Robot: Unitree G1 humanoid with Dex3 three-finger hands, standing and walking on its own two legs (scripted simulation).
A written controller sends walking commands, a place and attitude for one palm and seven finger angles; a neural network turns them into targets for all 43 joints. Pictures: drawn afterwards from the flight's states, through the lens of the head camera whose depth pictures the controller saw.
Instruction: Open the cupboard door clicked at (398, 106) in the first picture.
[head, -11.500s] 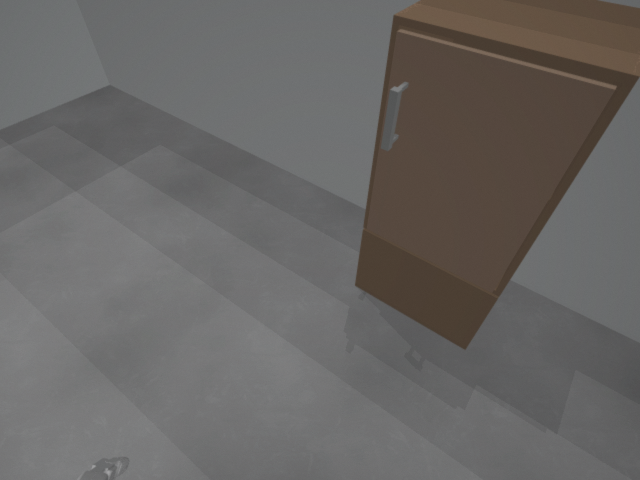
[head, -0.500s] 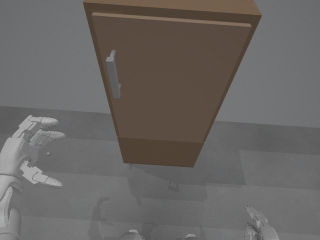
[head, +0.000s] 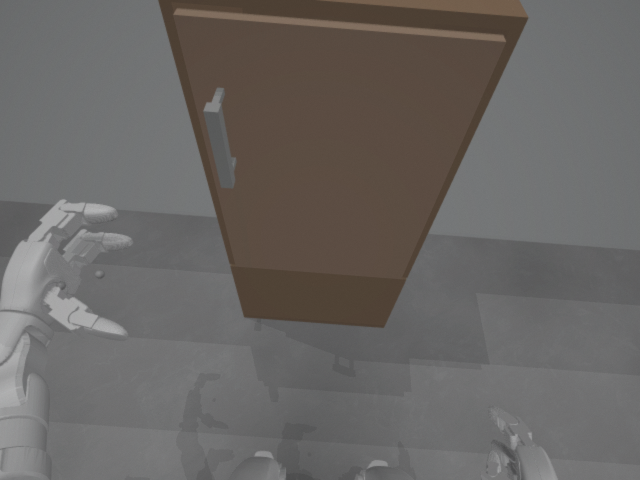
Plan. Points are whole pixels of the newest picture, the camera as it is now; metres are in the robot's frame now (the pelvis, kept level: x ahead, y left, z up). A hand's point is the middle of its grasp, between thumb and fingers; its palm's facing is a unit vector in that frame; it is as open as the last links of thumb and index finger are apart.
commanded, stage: move the hooked fingers beside the handle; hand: left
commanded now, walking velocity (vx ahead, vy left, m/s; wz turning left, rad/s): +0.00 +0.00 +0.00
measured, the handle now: (223, 140) +0.57 +0.18 +0.06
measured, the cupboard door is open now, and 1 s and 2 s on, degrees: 0 0 0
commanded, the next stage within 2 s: none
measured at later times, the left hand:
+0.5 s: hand (131, 228) +0.40 +0.27 +0.06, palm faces +0.00 -1.00 -0.02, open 14.0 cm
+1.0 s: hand (153, 185) +0.47 +0.26 +0.06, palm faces -0.02 -1.00 -0.02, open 14.0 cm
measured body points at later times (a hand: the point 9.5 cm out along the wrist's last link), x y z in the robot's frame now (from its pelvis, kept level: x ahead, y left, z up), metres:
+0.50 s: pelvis +0.00 +0.01 +0.00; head +0.08 +0.03 +0.44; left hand +0.39 +0.32 +0.07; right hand +0.08 -0.26 -0.10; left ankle +0.01 +0.10 -0.68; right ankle +0.01 -0.11 -0.68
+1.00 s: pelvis +0.00 +0.02 -0.01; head +0.12 +0.04 +0.42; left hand +0.47 +0.31 +0.07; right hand +0.02 -0.26 -0.11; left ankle +0.01 +0.10 -0.68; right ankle +0.01 -0.11 -0.68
